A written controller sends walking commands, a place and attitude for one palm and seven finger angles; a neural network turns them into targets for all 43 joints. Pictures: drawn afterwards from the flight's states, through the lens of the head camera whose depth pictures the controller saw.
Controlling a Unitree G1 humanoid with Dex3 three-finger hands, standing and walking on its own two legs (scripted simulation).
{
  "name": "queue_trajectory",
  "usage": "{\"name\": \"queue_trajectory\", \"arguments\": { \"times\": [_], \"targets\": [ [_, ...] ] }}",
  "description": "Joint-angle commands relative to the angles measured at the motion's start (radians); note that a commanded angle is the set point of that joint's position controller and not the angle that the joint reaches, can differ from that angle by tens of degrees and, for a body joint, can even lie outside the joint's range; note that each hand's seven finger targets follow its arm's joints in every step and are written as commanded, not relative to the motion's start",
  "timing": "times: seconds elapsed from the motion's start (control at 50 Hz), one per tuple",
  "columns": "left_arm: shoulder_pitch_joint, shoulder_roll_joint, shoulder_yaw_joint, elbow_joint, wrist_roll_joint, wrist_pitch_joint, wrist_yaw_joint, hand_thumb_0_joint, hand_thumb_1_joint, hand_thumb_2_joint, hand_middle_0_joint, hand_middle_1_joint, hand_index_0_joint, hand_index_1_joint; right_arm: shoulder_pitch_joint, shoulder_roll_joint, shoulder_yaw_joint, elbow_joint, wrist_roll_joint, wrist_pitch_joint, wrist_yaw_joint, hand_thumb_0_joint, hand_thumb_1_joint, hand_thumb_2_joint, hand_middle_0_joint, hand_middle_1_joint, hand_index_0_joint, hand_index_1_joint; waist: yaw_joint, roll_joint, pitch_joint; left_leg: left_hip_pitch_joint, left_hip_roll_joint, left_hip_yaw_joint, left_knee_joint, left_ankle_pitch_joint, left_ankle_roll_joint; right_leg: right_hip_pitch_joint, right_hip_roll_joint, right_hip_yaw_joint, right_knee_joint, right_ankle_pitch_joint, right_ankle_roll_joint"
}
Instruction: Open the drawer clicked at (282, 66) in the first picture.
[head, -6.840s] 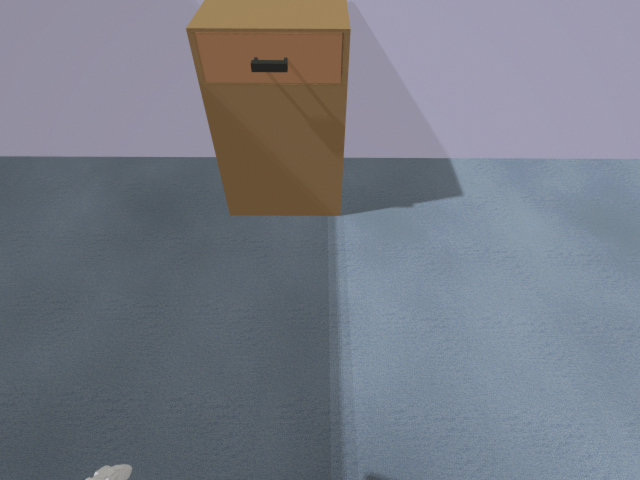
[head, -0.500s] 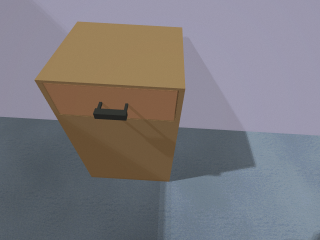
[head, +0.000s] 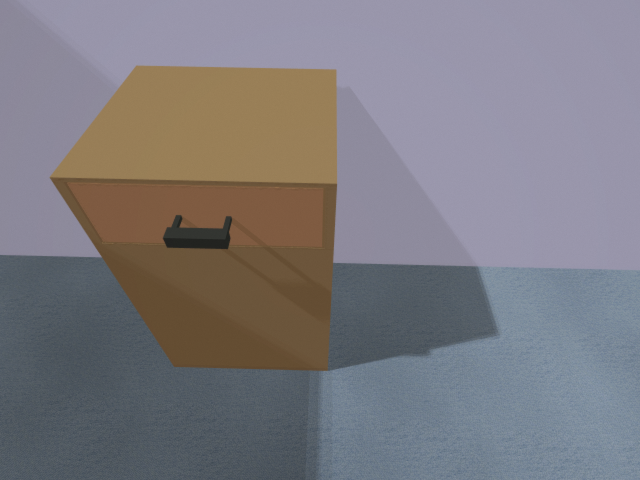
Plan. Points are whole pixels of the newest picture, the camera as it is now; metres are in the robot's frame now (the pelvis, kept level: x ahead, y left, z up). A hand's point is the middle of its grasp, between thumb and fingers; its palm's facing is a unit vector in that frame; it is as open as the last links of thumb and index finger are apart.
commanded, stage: come to a stop and stand still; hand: left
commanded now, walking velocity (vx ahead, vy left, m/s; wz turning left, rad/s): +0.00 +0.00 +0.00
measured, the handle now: (200, 229) +0.55 +0.26 -0.06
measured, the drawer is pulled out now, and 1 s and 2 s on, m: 0.00 0.00 0.00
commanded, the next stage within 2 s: look again from close up in 0.16 s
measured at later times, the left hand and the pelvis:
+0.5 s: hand out of the picture +0.00 +0.16 -0.18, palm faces +0.08 -0.98 -0.17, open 7.3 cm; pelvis +0.02 +0.01 -0.01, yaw +1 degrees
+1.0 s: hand out of the picture +0.07 +0.25 -0.13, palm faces -0.08 -0.92 -0.39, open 7.4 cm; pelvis -0.01 +0.07 -0.01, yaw +0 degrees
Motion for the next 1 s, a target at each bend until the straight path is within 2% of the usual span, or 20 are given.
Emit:
{"name": "queue_trajectory", "arguments": {
  "times": [0.0, 0.22, 0.24, 0.26, 0.28, 0.3, 0.34, 0.36, 0.42, 0.44, 0.5, 0.54, 0.66, 0.86, 0.88, 0.9, 0.92, 0.94, 0.96, 0.98],
  "targets": [
    [0.088, 0.071, 0.008, -0.004, -0.003, -0.018, -0.004, 0.0, 0.9, 0.9, -0.2, -0.3, -0.2, -0.3, 0.056, -0.063, -0.004, -0.022, 0.004, -0.02, -0.001, 0.0, -0.9, -0.9, 0.2, 0.3, 0.2, 0.3, 0.012, -0.015, 0.048, -0.026, 0.061, -0.076, -0.078, 0.023, 0.031, -0.026, -0.135, 0.148, -0.152, 0.011, 0.007],
    [0.166, 0.024, 0.001, 0.042, -0.003, -0.028, 0.001, 0.0, 0.9, 0.9, -0.2, -0.3, -0.2, -0.3, 0.105, -0.031, -0.002, 0.007, 0.008, -0.026, -0.01, 0.0, -0.9, -0.9, 0.2, 0.3, 0.2, 0.3, 0.01, -0.016, 0.043, -0.006, 0.063, -0.073, -0.066, 0.058, 0.032, -0.019, -0.125, 0.135, -0.139, 0.075, 0.005],
    [0.111, 0.176, -0.016, -0.032, 0.015, -0.033, -0.003, 0.0, 0.9, 0.9, -0.2, -0.3, -0.2, -0.3, 0.049, -0.144, -0.037, -0.096, 0.003, -0.01, 0.006, 0.0, -0.9, -0.9, 0.2, 0.3, 0.2, 0.3, -0.032, -0.049, 0.185, -0.056, 0.012, -0.113, 0.019, -0.005, 0.016, -0.153, -0.116, 0.16, -0.151, -0.033, 0.019],
    [0.126, 0.09, 0.003, -0.021, 0.003, -0.035, 0.008, 0.0, 0.9, 0.9, -0.2, -0.3, -0.2, -0.3, 0.047, -0.092, -0.033, -0.114, -0.007, -0.018, -0.003, 0.0, -0.9, -0.9, 0.2, 0.3, 0.2, 0.3, -0.014, 0.017, 0.074, -0.047, 0.042, -0.086, 0.08, -0.042, 0.027, -0.167, -0.169, 0.198, -0.137, -0.144, 0.004],
    [0.135, 0.092, 0.004, -0.032, 0.007, -0.04, 0.011, 0.0, 0.9, 0.9, -0.2, -0.3, -0.2, -0.3, 0.085, -0.067, -0.038, -0.112, -0.007, -0.023, -0.01, 0.0, -0.9, -0.9, 0.2, 0.3, 0.2, 0.3, -0.027, 0.033, -0.039, -0.03, 0.022, -0.094, 0.131, 0.021, 0.034, -0.097, -0.187, 0.225, -0.146, -0.03, -0.011],
    [0.14, 0.076, 0.01, -0.034, 0.008, -0.042, 0.011, 0.0, 0.9, 0.9, -0.2, -0.3, -0.2, -0.3, 0.11, -0.047, -0.036, -0.107, -0.003, -0.026, -0.014, 0.0, -0.9, -0.9, 0.2, 0.3, 0.2, 0.3, -0.026, -0.003, -0.078, -0.047, 0.016, -0.082, 0.146, 0.019, 0.031, -0.054, -0.204, 0.234, -0.147, 0.034, -0.016],
    [0.161, 0.067, 0.007, -0.034, 0.009, -0.041, 0.014, 0.0, 0.9, 0.9, -0.2, -0.3, -0.2, -0.3, 0.119, -0.032, -0.029, -0.115, -0.001, -0.025, -0.013, 0.0, -0.9, -0.9, 0.2, 0.3, 0.2, 0.3, -0.019, -0.099, -0.065, -0.088, 0.008, -0.069, 0.148, 0.001, 0.036, 0.008, -0.207, 0.221, -0.112, 0.261, -0.011],
    [0.168, 0.062, 0.012, -0.03, 0.009, -0.041, 0.016, 0.0, 0.9, 0.9, -0.2, -0.3, -0.2, -0.3, 0.114, -0.037, -0.033, -0.115, 0.002, -0.027, -0.014, 0.0, -0.9, -0.9, 0.2, 0.3, 0.2, 0.3, -0.013, -0.113, -0.04, -0.101, 0.01, -0.068, 0.14, 0.007, 0.039, 0.022, -0.205, 0.203, -0.088, 0.361, -0.009],
    [0.19, 0.059, 0.017, -0.033, 0.005, -0.034, 0.019, 0.0, 0.9, 0.9, -0.2, -0.3, -0.2, -0.3, 0.096, -0.052, -0.037, -0.116, 0.008, -0.026, -0.019, 0.0, -0.9, -0.9, 0.2, 0.3, 0.2, 0.3, -0.005, -0.073, -0.015, -0.085, 0.028, -0.063, 0.093, 0.071, 0.041, 0.055, -0.177, 0.152, -0.022, 0.539, 0.0],
    [0.195, 0.054, 0.009, -0.038, 0.005, -0.029, 0.02, 0.0, 0.9, 0.9, -0.2, -0.3, -0.2, -0.3, 0.092, -0.048, -0.032, -0.115, 0.008, -0.023, -0.016, 0.0, -0.9, -0.9, 0.2, 0.3, 0.2, 0.3, -0.002, -0.056, -0.012, -0.065, 0.032, -0.059, 0.084, 0.108, 0.043, 0.053, -0.163, 0.14, -0.011, 0.53, 0.007],
    [0.174, 0.059, 0.01, -0.051, 0.002, -0.019, 0.019, 0.0, 0.9, 0.9, -0.2, -0.3, -0.2, -0.3, 0.065, -0.079, -0.037, -0.117, 0.007, -0.02, -0.017, 0.0, -0.9, -0.9, 0.2, 0.3, 0.2, 0.3, 0.0, 0.015, 0.038, -0.045, 0.06, -0.083, 0.059, 0.186, 0.047, -0.005, -0.137, 0.114, -0.009, 0.358, 0.011],
    [0.173, 0.057, 0.004, -0.052, 0.003, -0.014, 0.019, 0.0, 0.9, 0.9, -0.2, -0.3, -0.2, -0.3, 0.052, -0.085, -0.033, -0.118, 0.005, -0.02, -0.014, 0.0, -0.9, -0.9, 0.2, 0.3, 0.2, 0.3, 0.004, 0.041, 0.03, -0.029, 0.069, -0.085, 0.048, 0.225, 0.05, -0.003, -0.124, 0.114, -0.018, 0.292, 0.013],
    [0.151, 0.066, 0.002, -0.056, 0.001, -0.008, 0.016, 0.0, 0.9, 0.9, -0.2, -0.3, -0.2, -0.3, 0.021, -0.11, -0.029, -0.117, 0.004, -0.023, -0.01, 0.0, -0.9, -0.9, 0.2, 0.3, 0.2, 0.3, 0.009, 0.007, 0.047, -0.034, 0.075, -0.101, 0.001, 0.207, 0.056, 0.008, -0.122, 0.105, -0.034, 0.213, 0.027],
    [0.138, 0.065, 0.0, -0.034, 0.002, 0.0, 0.013, 0.0, 0.9, 0.9, -0.2, -0.3, -0.2, -0.3, 0.021, -0.127, -0.023, -0.092, 0.007, -0.027, -0.003, 0.0, -0.9, -0.9, 0.2, 0.3, 0.2, 0.3, 0.014, 0.007, 0.061, -0.041, 0.08, -0.126, -0.096, 0.097, 0.061, 0.022, -0.127, 0.089, -0.066, 0.106, 0.051],
    [0.156, 0.099, -0.01, -0.012, 0.019, -0.017, 0.049, 0.0, 0.9, 0.9, -0.2, -0.3, -0.2, -0.3, -0.049, -0.147, -0.017, -0.163, 0.019, -0.038, 0.002, 0.0, -0.9, -0.9, 0.2, 0.3, 0.2, 0.3, 0.028, -0.056, 0.173, -0.115, 0.084, -0.098, 0.095, 0.264, 0.032, -0.091, -0.17, 0.143, -0.054, 0.395, 0.049],
    [-0.665, 0.396, -0.001, -1.513, 0.176, -0.158, 0.06, 0.0, 0.877, 0.89, -0.202, -0.315, -0.202, -0.315, -0.055, -0.277, -0.021, -0.495, 0.078, -0.157, -0.026, 0.0, -0.9, -0.9, 0.2, 0.3, 0.2, 0.3, -0.075, 0.275, -0.36, 0.216, 0.012, -0.155, -0.027, 0.381, 0.034, -0.057, -0.03, 0.116, 0.087, 0.26, 0.013],
    [-0.161, 0.317, -0.011, -1.249, 0.212, -0.085, 0.127, 0.0, 0.853, 0.88, -0.203, -0.33, -0.203, -0.33, -0.108, -0.219, -0.018, -0.448, 0.057, -0.262, -0.062, 0.0, -0.9, -0.9, 0.2, 0.3, 0.2, 0.3, 0.03, 0.37, -0.349, 0.299, 0.086, -0.204, -0.052, 0.42, -0.022, -0.183, -0.031, 0.039, 0.211, -0.024, 0.01],
    [0.095, 0.153, -0.09, -1.149, 0.199, 0.058, 0.175, 0.0, 0.83, 0.87, -0.205, -0.345, -0.205, -0.345, -0.115, -0.179, -0.037, -0.437, 0.077, -0.294, -0.062, 0.0, -0.9, -0.9, 0.2, 0.3, 0.2, 0.3, 0.005, 0.277, -0.218, 0.116, 0.084, -0.23, -0.13, 0.201, -0.061, -0.283, -0.018, 0.022, 0.296, -0.169, 0.035],
    [0.106, 0.028, -0.199, -1.126, 0.247, 0.078, 0.176, 0.0, 0.807, 0.86, -0.207, -0.36, -0.207, -0.36, -0.088, -0.168, -0.026, -0.431, 0.08, -0.312, -0.06, 0.0, -0.9, -0.9, 0.2, 0.3, 0.2, 0.3, -0.02, 0.202, -0.097, 0.045, 0.06, -0.208, -0.109, 0.087, -0.034, -0.322, -0.011, 0.042, 0.284, -0.135, 0.035],
    [0.008, 0.086, -0.191, -1.201, 0.322, 0.059, 0.205, 0.0, 0.783, 0.85, -0.208, -0.375, -0.208, -0.375, -0.118, -0.203, -0.037, -0.481, 0.06, -0.323, -0.056, 0.0, -0.9, -0.9, 0.2, 0.3, 0.2, 0.3, -0.028, 0.15, -0.037, -0.033, 0.037, -0.2, -0.058, -0.019, -0.009, -0.335, -0.008, 0.041, 0.238, -0.121, 0.029]
  ]
}}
